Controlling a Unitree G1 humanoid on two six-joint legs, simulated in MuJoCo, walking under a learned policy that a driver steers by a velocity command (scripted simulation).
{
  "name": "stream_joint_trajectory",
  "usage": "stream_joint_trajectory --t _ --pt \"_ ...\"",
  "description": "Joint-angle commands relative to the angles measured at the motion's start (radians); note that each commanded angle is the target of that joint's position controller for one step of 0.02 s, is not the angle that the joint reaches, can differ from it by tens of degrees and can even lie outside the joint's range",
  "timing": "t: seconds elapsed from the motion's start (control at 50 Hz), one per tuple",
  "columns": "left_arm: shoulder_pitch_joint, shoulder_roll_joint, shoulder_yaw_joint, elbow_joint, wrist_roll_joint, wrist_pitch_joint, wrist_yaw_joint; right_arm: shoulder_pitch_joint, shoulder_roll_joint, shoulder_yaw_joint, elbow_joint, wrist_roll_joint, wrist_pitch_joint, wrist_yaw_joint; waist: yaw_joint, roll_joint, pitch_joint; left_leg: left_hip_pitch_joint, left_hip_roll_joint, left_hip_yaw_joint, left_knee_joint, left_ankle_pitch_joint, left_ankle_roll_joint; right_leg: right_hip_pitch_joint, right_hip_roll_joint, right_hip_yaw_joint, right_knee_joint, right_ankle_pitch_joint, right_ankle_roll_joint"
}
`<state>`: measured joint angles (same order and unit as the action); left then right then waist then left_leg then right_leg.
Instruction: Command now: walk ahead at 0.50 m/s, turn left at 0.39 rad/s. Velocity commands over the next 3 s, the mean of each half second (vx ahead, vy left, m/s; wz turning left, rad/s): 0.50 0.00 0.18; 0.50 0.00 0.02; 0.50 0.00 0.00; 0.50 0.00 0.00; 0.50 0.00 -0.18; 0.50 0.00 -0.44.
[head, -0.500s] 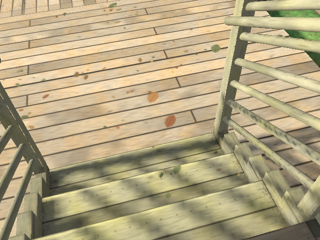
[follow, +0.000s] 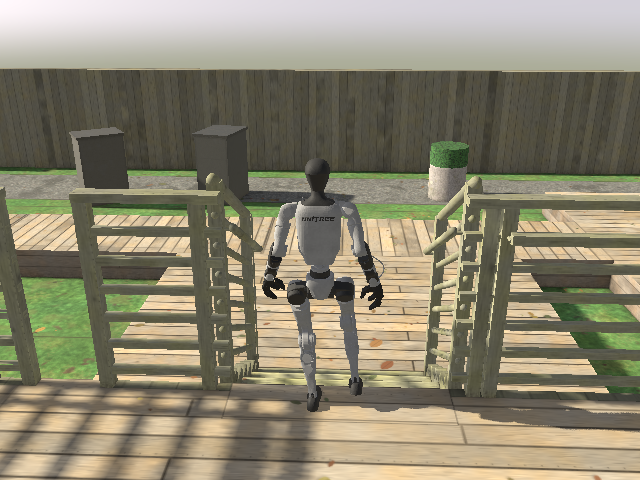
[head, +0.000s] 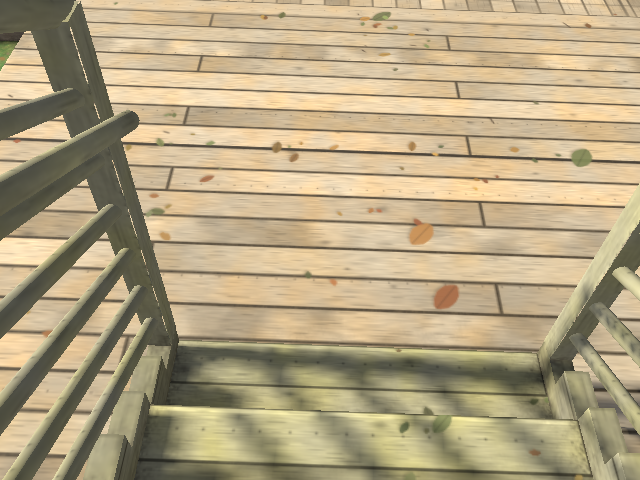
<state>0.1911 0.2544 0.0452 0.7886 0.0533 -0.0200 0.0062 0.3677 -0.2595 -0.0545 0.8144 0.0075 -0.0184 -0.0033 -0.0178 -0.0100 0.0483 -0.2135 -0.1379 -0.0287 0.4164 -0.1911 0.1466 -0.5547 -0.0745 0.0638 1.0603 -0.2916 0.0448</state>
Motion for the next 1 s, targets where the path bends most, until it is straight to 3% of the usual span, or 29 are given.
stream_joint_trajectory --t 0.02,0.04,0.08,0.1,0.14,0.24,0.34,0.4,0.44,0.46,0.48,0.5,0.52,0.54,0.56,0.58,0.62,0.66,0.68,0.72,0.76,0.78,0.84,0.88,0.9,0.92,0.96,0.98,1.0 --pt "0.084 0.039 0.009 -0.007 0.002 0.034 -0.018 0.09 -0.113 -0.023 -0.023 0.002 -0.02 -0.006 0.017 0.03 -0.05 0.051 0.255 -0.236 -0.18 0.339 0.145 -0.043 0.007 -0.041 -0.07 0.137 0.016" --pt "0.077 0.061 0.02 0.002 0.0 0.032 -0.023 0.123 -0.13 -0.032 -0.013 -0.017 -0.028 -0.005 -0.005 0.047 -0.047 0.078 0.262 -0.238 -0.165 0.315 0.135 -0.07 0.004 -0.04 -0.039 0.271 -0.008" --pt "0.042 0.085 0.032 -0.001 0.006 0.028 -0.025 0.161 -0.125 -0.03 0.003 -0.006 -0.035 -0.01 -0.012 0.073 -0.026 0.102 0.276 -0.268 -0.149 0.302 0.111 -0.135 -0.004 -0.021 -0.051 0.313 -0.022" --pt "-0.04 0.114 0.05 -0.034 -0.009 0.023 -0.029 0.211 -0.117 -0.03 0.034 0.002 -0.042 -0.025 -0.029 0.1 0.0 0.197 0.26 -0.289 -0.118 0.178 0.09 -0.256 -0.022 0.044 -0.13 0.369 -0.021" --pt "-0.087 0.128 0.058 -0.037 -0.008 0.016 -0.037 0.242 -0.108 -0.031 0.042 -0.006 -0.045 -0.034 -0.051 0.106 0.022 0.259 0.279 -0.315 -0.083 0.186 0.098 -0.33 -0.013 0.049 -0.178 0.403 -0.023" --pt "-0.084 0.038 0.035 -0.014 -0.006 0.009 -0.064 0.164 -0.062 -0.008 0.046 0.008 -0.049 -0.068 -0.028 0.073 0.029 -0.12 0.174 -0.237 0.1 -0.06 0.053 0.034 0.063 -0.019 -0.383 0.799 -0.042" --pt "-0.184 0.04 0.023 -0.083 -0.009 -0.009 -0.046 0.18 -0.069 -0.008 0.052 -0.032 -0.046 -0.065 -0.105 0.055 0.106 -0.072 0.165 -0.286 0.286 -0.001 0.062 0.03 0.06 0.003 -0.568 0.684 -0.054" --pt "0.009 0.035 0.029 -0.046 -0.035 -0.011 -0.012 0.17 -0.044 0.007 0.079 -0.049 -0.035 -0.079 -0.058 0.023 0.051 0.01 0.144 -0.24 0.585 0.146 0.059 0.237 0.004 0.0 -0.791 0.711 -0.1" --pt "0.312 0.093 0.06 0.059 -0.006 -0.009 0.013 0.15 -0.07 0.01 0.08 -0.046 -0.026 -0.066 0.061 -0.078 -0.042 -0.07 0.1 -0.158 1.05 0.245 0.052 0.535 0.027 -0.072 -0.878 0.613 -0.132" --pt "0.466 0.142 0.073 0.1 -0.008 -0.01 0.005 0.144 -0.063 -0.002 0.086 -0.02 -0.029 -0.044 0.129 -0.184 -0.151 -0.378 -0.039 -0.048 1.524 -0.397 0.005 0.852 -0.095 0.046 -0.672 0.865 -0.197" --pt "0.486 0.144 0.044 0.082 -0.006 -0.024 -0.018 0.261 -0.032 0.008 0.034 0.038 -0.034 -0.057 0.049 -0.229 -0.297 -0.718 -0.03 -0.066 1.784 -0.751 -0.032 1.163 -0.29 0.225 -0.252 1.364 -0.271" --pt "0.494 0.182 0.063 0.088 -0.049 -0.038 -0.029 0.255 -0.074 0.016 0.026 0.038 -0.028 -0.074 0.091 -0.206 -0.395 -0.856 0.019 -0.087 1.846 -0.672 -0.028 1.204 -0.374 0.341 -0.332 1.123 -0.394" --pt "0.402 0.215 0.078 0.078 -0.064 -0.047 -0.012 0.184 -0.104 0.015 0.013 0.002 -0.021 -0.079 0.095 -0.221 -0.32 -0.955 0.038 -0.051 1.807 -0.51 -0.058 1.016 -0.435 0.522 -0.583 0.463 -0.518" --pt "0.293 0.099 0.039 0.062 -0.055 -0.044 -0.001 0.043 -0.155 -0.006 0.009 -0.049 -0.01 -0.072 0.051 0.048 -0.127 -0.912 0.1 -0.094 1.597 -0.338 -0.06 0.723 -0.354 0.44 -0.721 0.053 -0.444" --pt "0.289 0.111 0.025 0.077 -0.031 -0.05 -0.002 0.006 -0.133 -0.009 0.014 -0.056 0.01 -0.059 0.032 -0.014 -0.003 -0.79 0.117 -0.125 1.444 -0.309 -0.07 0.454 -0.369 0.484 -0.728 0.112 -0.45" --pt "0.264 0.073 0.002 0.102 -0.016 -0.074 -0.01 -0.032 -0.107 -0.014 0.02 -0.057 0.022 -0.049 -0.022 0.058 0.114 -0.745 0.14 -0.203 1.193 -0.148 -0.085 0.262 -0.271 0.381 -0.684 0.245 -0.369" --pt "0.24 0.088 0.0 0.118 -0.037 -0.098 -0.01 -0.009 -0.062 -0.013 0.067 -0.054 0.031 -0.01 -0.073 0.011 0.112 -0.482 0.145 -0.134 0.782 0.097 -0.119 0.018 -0.109 0.172 -0.728 0.215 -0.269" --pt "0.294 0.114 0.002 0.154 -0.041 -0.092 -0.007 0.007 0.001 -0.001 0.114 -0.081 0.045 0.013 -0.056 -0.101 0.023 -0.378 0.163 -0.028 0.712 0.19 -0.123 0.069 -0.093 0.165 -0.698 0.342 -0.28" --pt "0.306 0.137 0.01 0.154 -0.036 -0.092 -0.011 0.056 -0.001 -0.007 0.135 -0.065 0.052 0.015 -0.07 -0.14 -0.029 -0.356 0.164 -0.022 0.775 0.274 -0.109 0.103 -0.107 0.182 -0.662 0.365 -0.286" --pt "0.365 0.088 0.007 0.187 -0.045 -0.091 -0.01 -0.16 -0.05 -0.031 0.073 -0.051 0.044 0.015 -0.006 -0.065 0.076 -0.631 0.205 -0.101 0.612 0.428 -0.092 0.277 -0.099 0.25 -0.607 0.135 -0.302" --pt "0.429 0.092 0.009 0.194 -0.044 -0.095 0.006 -0.292 -0.046 -0.03 0.049 -0.066 0.013 0.015 0.058 -0.038 0.077 -0.766 0.198 -0.126 0.473 0.481 -0.086 0.438 -0.106 0.304 -0.549 0.035 -0.31" --pt "0.361 0.09 0.008 0.173 -0.037 -0.099 0.019 -0.328 -0.043 -0.021 0.04 -0.069 -0.002 0.021 0.045 0.007 0.066 -0.636 0.192 -0.062 0.324 0.621 -0.103 0.333 -0.06 0.236 -0.525 -0.036 -0.289" --pt "0.326 0.089 -0.001 0.172 -0.031 -0.099 0.009 -0.35 -0.001 -0.006 0.044 -0.04 -0.014 0.043 0.074 -0.02 0.051 -0.275 0.161 0.025 0.215 0.767 -0.114 0.104 -0.025 0.15 -0.473 -0.123 -0.259" --pt "0.356 0.084 0.002 0.183 -0.029 -0.081 0.008 -0.413 0.0 0.001 0.005 -0.035 -0.01 0.042 0.144 -0.075 0.089 -0.318 0.175 0.011 0.106 0.663 -0.119 0.22 -0.026 0.148 -0.395 0.0 -0.249" --pt "0.375 0.054 -0.004 0.195 -0.014 -0.073 0.012 -0.41 -0.006 0.0 0.003 -0.015 -0.02 0.039 0.167 -0.1 0.084 -0.311 0.193 -0.003 0.027 0.643 -0.122 0.287 -0.009 0.134 -0.347 0.032 -0.244" --pt "0.407 0.048 -0.005 0.209 -0.004 -0.061 0.024 -0.398 -0.017 0.0 0.005 -0.007 -0.027 0.027 0.19 -0.098 0.097 -0.306 0.209 -0.01 -0.039 0.6 -0.127 0.353 -0.01 0.151 -0.32 0.074 -0.245" --pt "0.42 0.061 0.0 0.222 0.002 -0.028 0.035 -0.265 -0.035 -0.003 0.05 -0.013 -0.04 -0.006 0.151 -0.058 0.095 -0.203 0.243 -0.021 -0.147 0.536 -0.102 0.427 -0.011 0.155 -0.122 0.273 -0.248" --pt "0.433 0.072 -0.002 0.24 0.009 -0.021 0.046 -0.117 -0.076 -0.026 0.105 -0.012 -0.048 -0.019 0.087 0.027 0.043 -0.062 0.221 0.036 -0.202 0.614 -0.1 0.423 0.023 0.106 0.085 0.285 -0.243" --pt "0.462 0.08 0.0 0.246 -0.008 -0.017 0.045 0.06 -0.076 -0.033 0.165 -0.038 -0.045 -0.022 0.007 0.113 -0.013 0.166 0.212 0.089 -0.219 0.676 -0.099 0.314 0.051 0.067 0.296 0.23 -0.239"
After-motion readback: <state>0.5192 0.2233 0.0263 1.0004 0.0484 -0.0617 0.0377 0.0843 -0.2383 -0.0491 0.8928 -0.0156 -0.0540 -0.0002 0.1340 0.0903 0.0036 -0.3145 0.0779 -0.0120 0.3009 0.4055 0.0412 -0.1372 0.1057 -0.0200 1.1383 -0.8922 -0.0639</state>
